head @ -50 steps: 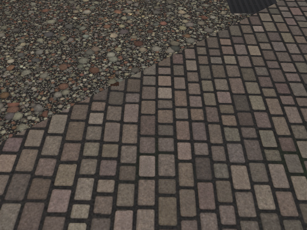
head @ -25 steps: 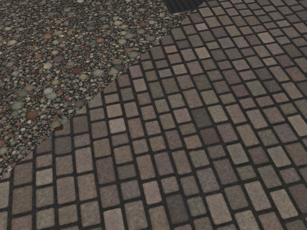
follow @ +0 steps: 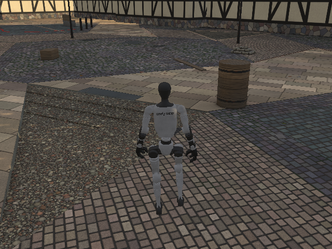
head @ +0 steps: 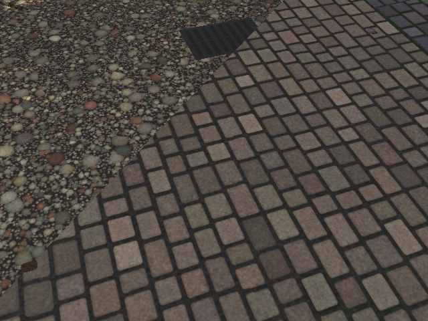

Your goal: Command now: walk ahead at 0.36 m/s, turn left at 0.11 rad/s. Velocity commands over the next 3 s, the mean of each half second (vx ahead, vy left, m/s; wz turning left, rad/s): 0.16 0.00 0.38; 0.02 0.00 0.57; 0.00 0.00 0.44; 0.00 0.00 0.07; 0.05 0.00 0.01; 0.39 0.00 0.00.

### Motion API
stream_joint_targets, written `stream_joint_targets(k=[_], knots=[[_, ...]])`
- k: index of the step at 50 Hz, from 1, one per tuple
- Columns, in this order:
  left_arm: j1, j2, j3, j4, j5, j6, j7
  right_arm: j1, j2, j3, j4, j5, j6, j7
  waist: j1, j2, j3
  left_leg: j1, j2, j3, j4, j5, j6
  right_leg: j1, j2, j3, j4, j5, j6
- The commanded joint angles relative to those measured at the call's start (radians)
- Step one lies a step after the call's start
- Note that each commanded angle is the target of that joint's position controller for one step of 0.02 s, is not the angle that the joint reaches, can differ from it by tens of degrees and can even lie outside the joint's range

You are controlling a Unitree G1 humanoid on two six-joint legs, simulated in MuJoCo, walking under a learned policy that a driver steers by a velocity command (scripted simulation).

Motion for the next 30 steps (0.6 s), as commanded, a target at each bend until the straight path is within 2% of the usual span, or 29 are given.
stream_joint_targets(k=[1,3,5,7,9,10,11,12,13,14,15,16,17,18,19,21,24,27,30], knots=[[0.001,0.017,-0.006,-0.051,-0.001,-0.002,0.001,0.022,-0.111,-0.015,-0.023,0.004,-0.014,-0.002,0.035,0.106,0.013,-0.027,0.229,-0.149,-0.098,0.647,0.131,-0.008,-0.008,-0.055,-0.139,0.076,0.048],[-0.048,0.002,-0.017,-0.064,-0.012,-0.005,0.006,0.037,-0.126,-0.017,-0.015,0.004,-0.006,-0.003,0.019,0.131,-0.014,-0.032,0.196,-0.112,-0.047,0.764,0.102,0.06,0.026,-0.078,-0.26,0.14,0.059],[-0.086,0.023,-0.016,-0.074,-0.023,-0.003,0.019,0.055,-0.147,-0.024,-0.014,0.004,0.005,-0.006,-0.001,0.151,-0.043,0.004,0.192,-0.129,0.004,0.772,0.086,0.09,0.056,-0.078,-0.326,0.182,0.056],[-0.105,0.041,-0.014,-0.083,-0.026,-0.004,0.033,0.059,-0.15,-0.028,-0.018,0.002,0.02,-0.01,-0.01,0.163,-0.054,0.034,0.202,-0.17,0.06,0.737,0.08,0.107,0.07,-0.058,-0.379,0.17,0.047],[-0.065,0.064,-0.007,-0.075,-0.027,-0.013,0.043,0.038,-0.152,-0.034,-0.031,0.0,0.032,-0.019,0.007,0.165,-0.057,0.045,0.214,-0.238,0.125,0.652,0.065,0.165,0.073,-0.025,-0.465,0.145,0.03],[-0.012,0.075,-0.001,-0.06,-0.024,-0.022,0.048,0.009,-0.158,-0.039,-0.042,0.005,0.036,-0.021,0.037,0.149,-0.06,0.03,0.203,-0.258,0.183,0.58,0.046,0.236,0.072,-0.019,-0.556,0.189,0.018],[0.055,0.102,0.007,-0.045,-0.011,-0.037,0.056,-0.007,-0.15,-0.04,-0.055,0.016,0.035,-0.021,0.067,0.092,-0.088,-0.024,0.158,-0.246,0.303,0.479,0.018,0.367,0.022,0.01,-0.643,0.338,0.0],[0.14,0.185,0.025,-0.051,0.008,-0.048,0.067,0.006,-0.097,-0.027,-0.104,0.03,0.03,-0.023,0.075,-0.062,-0.212,-0.15,0.088,-0.187,0.534,0.133,-0.017,0.573,-0.225,0.199,-0.604,0.732,-0.056],[0.114,0.233,0.04,-0.069,-0.02,-0.024,0.059,0.168,-0.035,-0.02,-0.095,0.043,0.051,-0.036,0.019,-0.241,-0.34,-0.3,-0.05,-0.082,0.768,-0.532,-0.031,0.694,-0.44,0.389,-0.574,1.026,-0.215],[0.092,0.159,0.031,-0.089,-0.04,-0.004,0.054,0.161,-0.124,-0.041,-0.059,0.011,0.076,-0.044,0.024,-0.095,-0.32,-0.334,-0.001,-0.101,0.879,-0.524,-0.032,0.609,-0.404,0.381,-0.613,0.82,-0.243],[0.026,0.096,0.013,-0.106,-0.037,0.002,0.058,0.092,-0.128,-0.049,-0.065,-0.006,0.09,-0.037,0.011,-0.036,-0.199,-0.357,0.031,-0.11,0.905,-0.442,-0.043,0.494,-0.338,0.289,-0.663,0.627,-0.219],[-0.04,0.063,0.002,-0.119,-0.029,0.009,0.064,0.049,-0.115,-0.05,-0.077,-0.013,0.1,-0.028,-0.01,-0.038,-0.128,-0.359,0.06,-0.107,0.885,-0.378,-0.059,0.403,-0.283,0.215,-0.712,0.486,-0.187],[-0.064,0.059,-0.001,-0.123,-0.025,0.012,0.072,0.02,-0.111,-0.053,-0.089,-0.018,0.113,-0.02,-0.017,-0.078,-0.082,-0.354,0.078,-0.103,0.869,-0.333,-0.078,0.341,-0.246,0.15,-0.745,0.426,-0.171],[-0.067,0.066,0.002,-0.123,-0.02,0.015,0.076,0.029,-0.104,-0.053,-0.091,-0.022,0.126,-0.014,-0.023,-0.103,-0.074,-0.326,0.071,-0.084,0.883,-0.301,-0.095,0.294,-0.219,0.098,-0.756,0.418,-0.17],[-0.059,0.07,0.004,-0.122,-0.017,0.014,0.076,0.034,-0.101,-0.053,-0.093,-0.019,0.136,-0.011,-0.026,-0.092,-0.086,-0.311,0.066,-0.076,0.888,-0.284,-0.104,0.282,-0.215,0.068,-0.757,0.425,-0.178],[-0.047,0.08,0.009,-0.12,-0.015,0.011,0.076,0.02,-0.096,-0.054,-0.107,-0.013,0.148,-0.008,-0.028,-0.072,-0.104,-0.316,0.068,-0.07,0.854,-0.267,-0.112,0.291,-0.226,0.035,-0.76,0.397,-0.193],[-0.043,0.096,0.016,-0.12,-0.012,0.018,0.073,-0.049,-0.092,-0.048,-0.145,-0.016,0.164,0.005,-0.01,-0.089,-0.097,-0.323,0.092,-0.055,0.734,-0.239,-0.111,0.3,-0.24,0.005,-0.781,0.228,-0.192],[-0.049,0.124,0.028,-0.125,-0.006,0.029,0.062,-0.104,-0.091,-0.038,-0.184,-0.01,0.17,0.023,0.006,-0.103,-0.099,-0.244,0.099,-0.023,0.586,-0.244,-0.096,0.277,-0.249,-0.033,-0.779,0.115,-0.178],[-0.03,0.156,0.042,-0.122,-0.004,0.041,0.051,-0.126,-0.105,-0.038,-0.213,-0.003,0.164,0.029,0.02,-0.105,-0.108,-0.183,0.086,0.014,0.477,-0.272,-0.071,0.289,-0.278,-0.046,-0.746,0.09,-0.163]])
Next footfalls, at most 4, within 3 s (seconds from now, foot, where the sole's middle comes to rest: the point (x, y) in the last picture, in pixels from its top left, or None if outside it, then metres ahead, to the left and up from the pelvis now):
0.22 right None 0.25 -0.10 -0.78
0.68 left None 0.10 0.08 -0.78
1.16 right None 0.20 -0.08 -0.78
1.54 left None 0.03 0.05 -0.78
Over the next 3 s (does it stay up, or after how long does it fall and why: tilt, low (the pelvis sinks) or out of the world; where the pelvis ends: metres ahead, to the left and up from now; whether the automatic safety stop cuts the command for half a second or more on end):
stays up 0.27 0.10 -0.02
